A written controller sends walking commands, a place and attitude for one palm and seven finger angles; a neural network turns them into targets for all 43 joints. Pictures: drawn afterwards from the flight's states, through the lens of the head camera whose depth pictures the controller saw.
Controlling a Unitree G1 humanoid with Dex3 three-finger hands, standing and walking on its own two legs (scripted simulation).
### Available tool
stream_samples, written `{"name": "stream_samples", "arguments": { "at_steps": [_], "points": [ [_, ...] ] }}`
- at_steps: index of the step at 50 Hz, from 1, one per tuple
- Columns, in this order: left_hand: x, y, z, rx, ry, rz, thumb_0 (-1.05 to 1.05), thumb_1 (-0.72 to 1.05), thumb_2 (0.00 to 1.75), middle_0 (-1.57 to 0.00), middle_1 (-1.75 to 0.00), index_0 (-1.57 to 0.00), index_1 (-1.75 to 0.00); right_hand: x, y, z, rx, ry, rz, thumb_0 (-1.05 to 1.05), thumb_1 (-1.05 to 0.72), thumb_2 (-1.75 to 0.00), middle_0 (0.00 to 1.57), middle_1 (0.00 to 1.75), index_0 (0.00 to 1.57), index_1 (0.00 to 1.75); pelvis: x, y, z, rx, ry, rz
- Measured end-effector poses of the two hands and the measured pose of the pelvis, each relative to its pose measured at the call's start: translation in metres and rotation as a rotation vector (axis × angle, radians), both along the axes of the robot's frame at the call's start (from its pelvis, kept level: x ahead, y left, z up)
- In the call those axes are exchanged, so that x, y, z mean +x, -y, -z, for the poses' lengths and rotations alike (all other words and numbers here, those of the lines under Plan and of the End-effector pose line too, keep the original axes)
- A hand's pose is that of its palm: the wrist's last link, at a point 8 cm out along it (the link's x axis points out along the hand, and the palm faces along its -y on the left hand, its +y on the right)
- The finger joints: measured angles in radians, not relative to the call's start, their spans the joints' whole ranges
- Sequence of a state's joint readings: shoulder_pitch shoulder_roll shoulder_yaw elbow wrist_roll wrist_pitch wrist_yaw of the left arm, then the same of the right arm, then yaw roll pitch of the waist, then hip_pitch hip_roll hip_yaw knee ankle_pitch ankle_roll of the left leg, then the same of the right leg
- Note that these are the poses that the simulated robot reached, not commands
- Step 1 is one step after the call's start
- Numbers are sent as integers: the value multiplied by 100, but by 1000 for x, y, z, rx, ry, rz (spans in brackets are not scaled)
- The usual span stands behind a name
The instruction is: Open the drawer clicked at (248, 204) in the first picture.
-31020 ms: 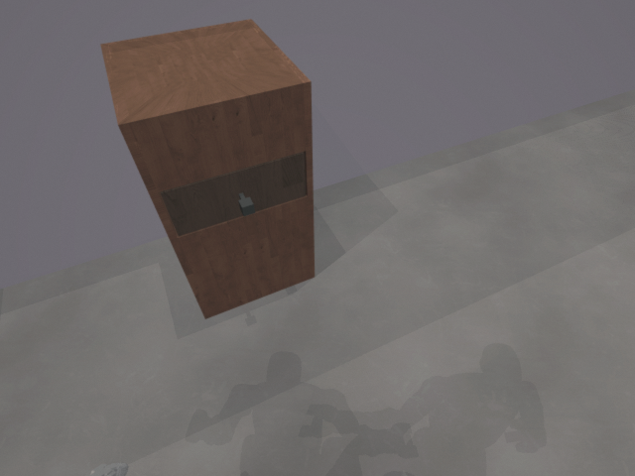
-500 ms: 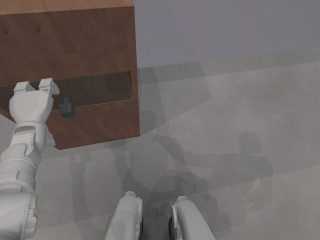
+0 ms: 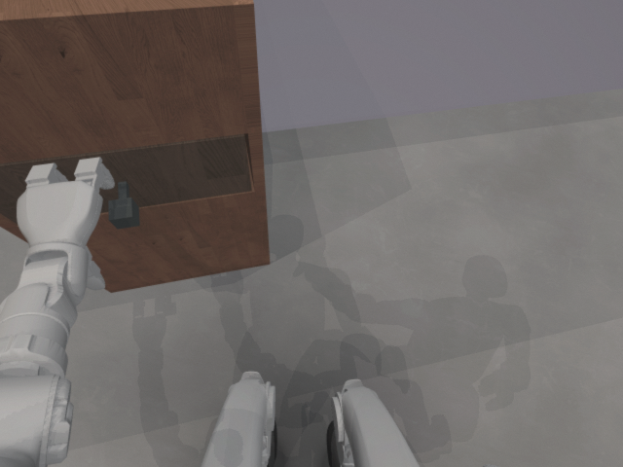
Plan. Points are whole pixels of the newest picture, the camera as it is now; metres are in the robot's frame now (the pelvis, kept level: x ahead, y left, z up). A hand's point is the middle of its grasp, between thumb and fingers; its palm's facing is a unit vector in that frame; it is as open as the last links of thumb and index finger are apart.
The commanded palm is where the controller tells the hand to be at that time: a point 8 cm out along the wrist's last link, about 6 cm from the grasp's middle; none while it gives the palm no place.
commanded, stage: lower the fingers behind the handle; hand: left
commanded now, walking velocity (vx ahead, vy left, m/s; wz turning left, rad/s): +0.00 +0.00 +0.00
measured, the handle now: (124, 203) +0.48 +0.29 -0.10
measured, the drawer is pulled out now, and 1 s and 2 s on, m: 0.00 0.00 0.00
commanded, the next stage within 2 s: lift the fingers back up to retry in 1.32 s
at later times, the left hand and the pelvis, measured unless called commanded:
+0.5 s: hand (97, 231) +0.42 +0.31 -0.09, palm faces -0.05 -0.01 -1.00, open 13.8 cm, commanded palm +0.42 +0.29 -0.04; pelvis -0.01 -0.01 -0.03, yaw +0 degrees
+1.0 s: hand (100, 233) +0.42 +0.31 -0.10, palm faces +0.01 +0.00 -1.00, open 14.0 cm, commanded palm +0.41 +0.29 -0.07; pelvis -0.03 -0.02 -0.06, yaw +0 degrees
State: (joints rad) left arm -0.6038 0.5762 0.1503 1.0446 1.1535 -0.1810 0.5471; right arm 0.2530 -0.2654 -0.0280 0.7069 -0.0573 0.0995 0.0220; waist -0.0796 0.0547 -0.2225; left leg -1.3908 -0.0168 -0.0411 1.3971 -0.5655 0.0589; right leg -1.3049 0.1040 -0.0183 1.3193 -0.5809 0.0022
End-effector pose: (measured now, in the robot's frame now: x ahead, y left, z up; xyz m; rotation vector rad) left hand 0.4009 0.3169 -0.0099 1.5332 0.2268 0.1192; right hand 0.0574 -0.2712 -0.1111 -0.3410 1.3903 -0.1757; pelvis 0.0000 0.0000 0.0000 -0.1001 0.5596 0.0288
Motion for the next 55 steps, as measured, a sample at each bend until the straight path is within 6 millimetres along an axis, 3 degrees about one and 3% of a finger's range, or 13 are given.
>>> {"name": "stream_samples", "arguments": {
  "at_steps": [14, 29, 55],
  "points": [
    [5, 14, 16, 13, 9, -26, 0, -49, 30, -32, -120, -32, -120, 4, -2, 20, 33, 7, -8, 0, -91, -90, 20, 30, 21, 30, -5, 7, 13, 6, -20, 4],
    [2, 9, 28, 26, 45, -21, 0, -49, 30, -32, -120, -30, -122, -5, 8, 44, 32, -9, -17, 0, -91, -90, 20, 30, 21, 30, -9, 12, 35, 9, -42, 13],
    [2, 9, 35, 37, 94, -29, 0, -49, 30, -32, -120, -25, -133, -7, 7, 74, 43, 37, -51, 0, -91, -90, 20, 30, 21, 30, -29, 16, 65, 12, -50, 12]
  ]
}}
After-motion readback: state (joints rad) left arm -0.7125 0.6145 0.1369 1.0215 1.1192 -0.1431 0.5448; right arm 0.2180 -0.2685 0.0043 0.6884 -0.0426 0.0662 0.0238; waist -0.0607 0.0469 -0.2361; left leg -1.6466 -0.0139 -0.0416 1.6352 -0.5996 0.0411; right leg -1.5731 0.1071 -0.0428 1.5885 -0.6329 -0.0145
